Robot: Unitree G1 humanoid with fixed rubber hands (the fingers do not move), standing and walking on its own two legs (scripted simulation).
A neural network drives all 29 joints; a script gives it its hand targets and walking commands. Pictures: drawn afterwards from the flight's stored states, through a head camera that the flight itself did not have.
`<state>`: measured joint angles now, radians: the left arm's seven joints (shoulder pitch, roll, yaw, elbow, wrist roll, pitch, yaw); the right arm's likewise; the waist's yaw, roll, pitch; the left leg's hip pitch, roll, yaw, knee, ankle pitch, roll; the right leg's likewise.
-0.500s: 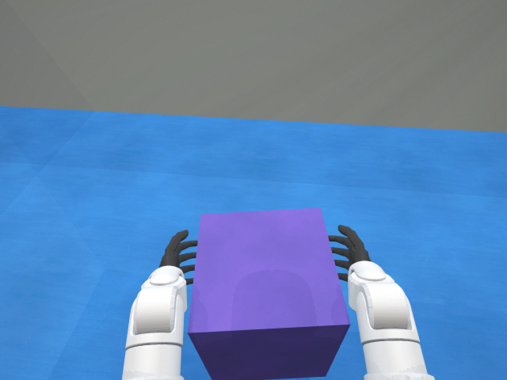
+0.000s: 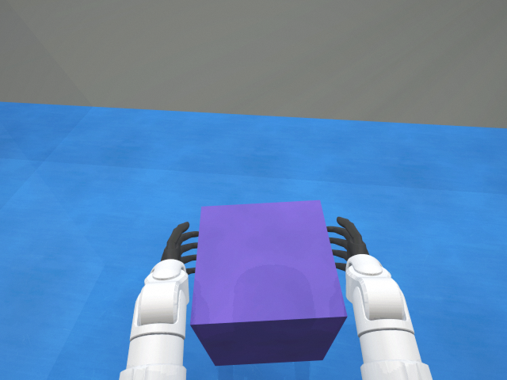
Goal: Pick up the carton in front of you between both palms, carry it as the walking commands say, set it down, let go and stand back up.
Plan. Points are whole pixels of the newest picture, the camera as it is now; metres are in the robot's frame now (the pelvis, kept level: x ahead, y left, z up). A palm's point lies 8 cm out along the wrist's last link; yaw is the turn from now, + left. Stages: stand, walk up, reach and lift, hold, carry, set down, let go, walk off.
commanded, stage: carry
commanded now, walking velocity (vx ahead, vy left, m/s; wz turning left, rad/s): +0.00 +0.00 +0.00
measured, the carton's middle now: (265, 287) +0.29 +0.00 -0.06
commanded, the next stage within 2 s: hold in 0.44 s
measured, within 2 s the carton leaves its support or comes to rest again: neither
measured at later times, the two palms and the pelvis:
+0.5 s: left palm (177, 269) +0.28 +0.14 +0.04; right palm (361, 264) +0.28 -0.15 +0.04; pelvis -0.01 -0.01 +0.00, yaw +0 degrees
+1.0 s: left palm (175, 274) +0.26 +0.14 +0.05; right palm (375, 295) +0.22 -0.15 +0.06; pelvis -0.04 +0.04 +0.00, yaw -10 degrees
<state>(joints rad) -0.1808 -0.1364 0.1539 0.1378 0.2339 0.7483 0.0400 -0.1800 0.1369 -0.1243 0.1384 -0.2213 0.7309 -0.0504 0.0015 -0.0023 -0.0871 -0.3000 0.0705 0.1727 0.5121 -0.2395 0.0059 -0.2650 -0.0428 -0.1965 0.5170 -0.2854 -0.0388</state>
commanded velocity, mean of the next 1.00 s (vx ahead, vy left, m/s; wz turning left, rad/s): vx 0.00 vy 0.00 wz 0.00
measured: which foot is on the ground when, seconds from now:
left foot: down 0.00-1.00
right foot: down 0.00-1.00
